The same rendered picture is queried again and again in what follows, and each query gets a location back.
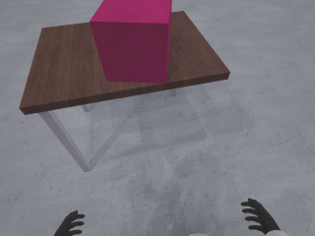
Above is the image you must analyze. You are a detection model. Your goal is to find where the carton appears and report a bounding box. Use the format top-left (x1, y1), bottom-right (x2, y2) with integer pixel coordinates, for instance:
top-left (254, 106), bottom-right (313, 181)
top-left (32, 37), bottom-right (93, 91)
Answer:
top-left (90, 0), bottom-right (172, 84)

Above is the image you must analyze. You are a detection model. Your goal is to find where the right robot hand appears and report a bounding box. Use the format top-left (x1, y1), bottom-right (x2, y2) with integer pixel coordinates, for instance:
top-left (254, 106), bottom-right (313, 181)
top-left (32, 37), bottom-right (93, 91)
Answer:
top-left (241, 198), bottom-right (281, 235)

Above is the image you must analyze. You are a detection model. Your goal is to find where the left robot hand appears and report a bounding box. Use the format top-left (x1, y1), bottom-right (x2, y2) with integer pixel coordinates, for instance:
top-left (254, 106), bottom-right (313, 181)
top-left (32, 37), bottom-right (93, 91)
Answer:
top-left (54, 210), bottom-right (85, 236)

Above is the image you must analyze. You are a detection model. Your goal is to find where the table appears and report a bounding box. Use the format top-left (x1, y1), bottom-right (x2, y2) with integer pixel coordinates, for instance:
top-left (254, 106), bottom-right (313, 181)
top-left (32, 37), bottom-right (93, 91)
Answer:
top-left (19, 11), bottom-right (230, 173)

